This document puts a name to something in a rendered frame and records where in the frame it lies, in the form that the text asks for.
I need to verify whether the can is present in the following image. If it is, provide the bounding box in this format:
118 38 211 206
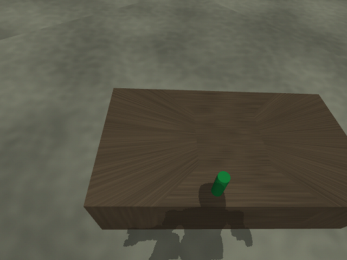
211 171 230 197

